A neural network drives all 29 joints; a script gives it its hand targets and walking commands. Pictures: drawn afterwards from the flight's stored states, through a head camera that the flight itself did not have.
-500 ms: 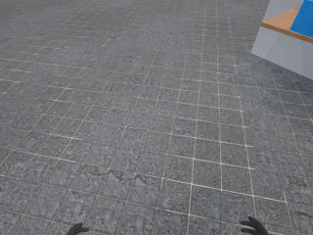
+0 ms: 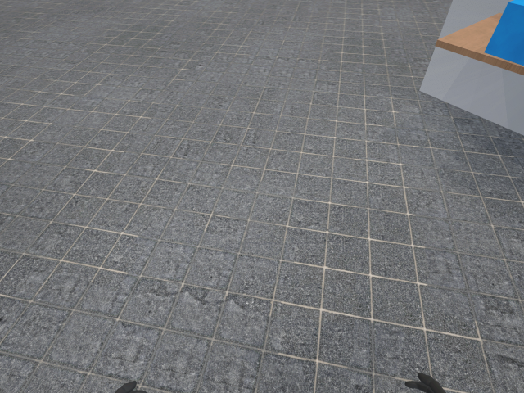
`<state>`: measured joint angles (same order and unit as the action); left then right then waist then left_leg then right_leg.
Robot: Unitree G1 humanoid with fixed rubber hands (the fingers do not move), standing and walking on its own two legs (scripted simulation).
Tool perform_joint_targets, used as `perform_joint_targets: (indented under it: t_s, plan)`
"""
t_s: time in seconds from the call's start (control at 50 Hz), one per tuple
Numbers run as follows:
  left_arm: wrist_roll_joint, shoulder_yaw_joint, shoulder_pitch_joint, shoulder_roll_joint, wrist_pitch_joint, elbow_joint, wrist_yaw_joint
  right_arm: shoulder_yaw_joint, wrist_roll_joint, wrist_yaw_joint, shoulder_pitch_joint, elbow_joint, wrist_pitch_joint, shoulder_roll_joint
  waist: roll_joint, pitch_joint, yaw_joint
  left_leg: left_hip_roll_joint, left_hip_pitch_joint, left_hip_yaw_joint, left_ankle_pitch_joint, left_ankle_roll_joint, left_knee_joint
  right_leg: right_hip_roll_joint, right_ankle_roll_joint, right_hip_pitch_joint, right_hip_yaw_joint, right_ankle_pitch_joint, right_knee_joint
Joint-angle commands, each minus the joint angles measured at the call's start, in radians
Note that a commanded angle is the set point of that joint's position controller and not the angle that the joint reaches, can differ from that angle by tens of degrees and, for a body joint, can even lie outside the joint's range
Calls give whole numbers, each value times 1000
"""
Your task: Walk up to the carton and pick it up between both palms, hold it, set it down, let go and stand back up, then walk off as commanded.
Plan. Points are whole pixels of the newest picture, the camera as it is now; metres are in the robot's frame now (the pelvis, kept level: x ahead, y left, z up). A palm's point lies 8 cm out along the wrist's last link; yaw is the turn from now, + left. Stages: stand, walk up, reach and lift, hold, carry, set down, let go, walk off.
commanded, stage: stand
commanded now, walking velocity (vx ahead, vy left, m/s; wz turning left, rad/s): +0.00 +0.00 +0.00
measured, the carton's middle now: out of the picture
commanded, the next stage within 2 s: none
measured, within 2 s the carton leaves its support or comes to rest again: neither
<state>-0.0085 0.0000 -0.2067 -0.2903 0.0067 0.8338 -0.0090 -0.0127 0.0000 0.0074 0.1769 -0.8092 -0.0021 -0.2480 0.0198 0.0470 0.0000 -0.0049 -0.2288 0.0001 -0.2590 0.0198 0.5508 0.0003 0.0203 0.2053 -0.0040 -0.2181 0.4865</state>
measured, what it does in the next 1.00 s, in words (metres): stands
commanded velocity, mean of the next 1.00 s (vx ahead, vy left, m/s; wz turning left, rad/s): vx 0.00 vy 0.00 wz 0.00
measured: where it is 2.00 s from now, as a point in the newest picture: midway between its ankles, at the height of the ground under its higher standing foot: outside the picture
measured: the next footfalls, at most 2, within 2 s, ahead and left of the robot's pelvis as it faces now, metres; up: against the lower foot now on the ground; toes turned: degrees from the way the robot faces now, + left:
none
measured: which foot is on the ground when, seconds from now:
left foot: down 0.00-1.00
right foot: down 0.00-1.00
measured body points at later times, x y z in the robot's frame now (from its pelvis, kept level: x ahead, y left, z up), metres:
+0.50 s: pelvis +0.00 +0.00 +0.00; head -0.01 +0.00 +0.45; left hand +0.10 +0.27 -0.12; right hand +0.12 -0.26 -0.12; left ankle +0.03 +0.11 -0.73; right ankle +0.03 -0.14 -0.73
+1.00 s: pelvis +0.01 +0.00 +0.00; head +0.00 -0.01 +0.45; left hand +0.11 +0.27 -0.12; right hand +0.12 -0.26 -0.12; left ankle +0.03 +0.11 -0.73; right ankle +0.03 -0.14 -0.73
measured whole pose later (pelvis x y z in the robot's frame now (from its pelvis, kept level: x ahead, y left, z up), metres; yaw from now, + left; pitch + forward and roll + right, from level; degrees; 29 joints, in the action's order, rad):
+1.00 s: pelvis +0.01 +0.00 +0.00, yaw +0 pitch -3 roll -1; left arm -0.01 0.00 -0.21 -0.29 0.01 0.87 -0.01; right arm -0.01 0.00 0.00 0.18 -0.86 0.00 -0.25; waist 0.03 0.05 0.00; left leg -0.01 -0.21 0.00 -0.24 0.01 0.51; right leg 0.00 0.02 0.19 0.00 -0.21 0.46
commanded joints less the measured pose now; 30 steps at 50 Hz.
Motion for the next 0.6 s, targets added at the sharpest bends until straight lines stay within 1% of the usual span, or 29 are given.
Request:
perform_joint_targets:
  t_s: [0.0,0.02,0.04,0.08,0.1,0.12,0.14,0.16,0.18,0.2,0.22,0.24,0.26,0.28,0.3,0.32,0.34,0.36,0.38,0.4,0.42,0.44,0.46,0.48,0.5,0.52,0.54,0.56,0.58]
  plan:
    - [16,-81,67,-230,48,-11,10,-67,17,-15,-46,13,-50,-264,31,-69,-12,-130,53,135,64,9,-230,-125,-32,-57,-117,77,-114]
    - [22,-80,78,-224,46,-7,7,-72,17,-15,-49,11,-49,-285,14,-36,-7,-130,30,145,41,12,-237,-122,-27,-49,-104,62,-114]
    - [16,-82,80,-234,45,-9,8,-67,17,-15,-50,10,-49,-270,45,-51,-18,-134,35,143,6,12,-246,-114,-28,-52,-106,30,-122]
    - [21,-75,71,-206,42,-2,6,-67,16,-15,-72,13,-50,-261,54,-50,-3,-136,22,154,-3,17,-257,-122,-35,-70,-110,40,-123]
    - [16,-81,62,-229,45,-5,11,-58,16,-16,-86,18,-48,-250,46,-52,8,-138,13,155,10,10,-256,-123,-37,-75,-113,35,-110]
    - [15,-79,64,-215,44,-3,11,-64,19,-15,-79,14,-48,-262,40,-54,6,-131,15,146,-16,11,-255,-114,-34,-66,-104,30,-116]
    - [18,-77,68,-217,44,-5,11,-68,12,-14,-85,15,-52,-268,32,-46,11,-140,-4,171,-26,17,-258,-120,-35,-77,-100,35,-113]
    - [13,-81,88,-221,42,-9,9,-70,18,-13,-79,18,-52,-265,6,-43,2,-131,10,160,-18,12,-261,-116,-36,-63,-97,36,-108]
    - [13,-86,59,-228,42,3,10,-67,9,-11,-83,12,-51,-259,49,-34,12,-127,23,143,-5,9,-253,-116,-37,-52,-115,32,-115]
    - [14,-78,72,-208,43,3,7,-75,12,-15,-82,16,-48,-277,59,-19,0,-131,3,149,-13,13,-255,-121,-31,-55,-100,43,-125]
    - [13,-82,74,-224,42,-2,8,-69,17,-17,-63,3,-49,-273,45,-40,-6,-138,10,159,12,10,-264,-121,-31,-67,-101,50,-115]
    - [19,-83,60,-229,46,-1,7,-65,25,-12,-53,4,-51,-269,28,-32,2,-127,-3,146,-7,4,-254,-112,-31,-79,-109,50,-128]
    - [20,-81,50,-220,48,1,6,-66,15,-15,-53,2,-52,-271,47,-57,6,-125,26,137,38,7,-243,-125,-36,-82,-112,65,-120]
    - [15,-78,68,-235,45,6,10,-63,17,-15,-67,0,-52,-257,5,-78,0,-127,49,138,55,7,-233,-124,-34,-83,-109,67,-127]
    - [16,-80,75,-230,47,2,7,-68,14,-12,-61,2,-52,-267,41,-49,-2,-123,27,132,42,2,-240,-127,-36,-70,-113,66,-131]
    - [16,-81,79,-232,51,3,12,-63,15,-12,-74,5,-51,-261,36,-57,-4,-126,21,138,32,6,-250,-127,-31,-74,-110,66,-116]
    - [11,-85,64,-240,48,9,13,-67,16,-12,-64,2,-51,-264,63,-47,2,-131,20,146,15,2,-262,-125,-33,-73,-104,53,-119]
    - [20,-82,63,-223,48,12,13,-65,14,-14,-60,-9,-51,-267,31,-50,1,-132,20,142,28,11,-259,-128,-32,-83,-105,65,-125]
    - [22,-80,76,-236,40,10,15,-70,19,-15,-68,-2,-51,-270,11,-25,-10,-124,25,138,23,6,-259,-122,-32,-53,-105,58,-123]
    - [19,-78,64,-222,40,7,9,-69,20,-17,-62,-13,-52,-284,20,-61,2,-132,38,148,32,8,-257,-118,-29,-79,-97,61,-120]
    - [17,-81,71,-219,41,10,11,-62,16,-16,-54,-20,-49,-263,60,-54,-1,-130,29,138,19,5,-255,-122,-27,-82,-102,56,-124]
    - [19,-77,74,-217,38,4,8,-70,16,-19,-79,-12,-50,-281,33,-49,8,-131,33,144,50,4,-255,-123,-27,-79,-104,61,-125]
    - [22,-79,54,-226,40,5,11,-71,15,-18,-88,-1,-53,-284,24,-43,12,-130,25,141,32,5,-247,-125,-29,-69,-107,48,-134]
    - [18,-75,60,-227,40,20,14,-66,16,-18,-78,-8,-48,-267,8,12,2,-134,3,150,6,4,-260,-123,-32,-41,-106,36,-138]
    - [15,-77,71,-217,39,11,10,-63,17,-17,-63,-12,-49,-259,8,-31,-2,-133,26,143,-5,8,-257,-122,-32,-62,-107,28,-136]
    - [17,-78,54,-222,37,16,10,-71,20,-18,-62,-19,-47,-279,19,-25,3,-135,7,163,-37,10,-274,-116,-34,-61,-101,23,-128]
    - [18,-81,66,-214,40,9,9,-67,18,-19,-70,-18,-48,-265,20,-45,1,-129,10,154,-22,10,-278,-120,-33,-83,-103,37,-116]
    - [15,-80,49,-225,41,14,12,-58,12,-18,-75,-17,-45,-256,46,-23,13,-133,9,149,-17,6,-272,-120,-36,-59,-108,25,-122]
    - [17,-81,66,-221,44,10,12,-63,18,-16,-64,-17,-47,-274,69,4,-1,-129,-12,161,-35,8,-280,-117,-35,-54,-110,36,-124]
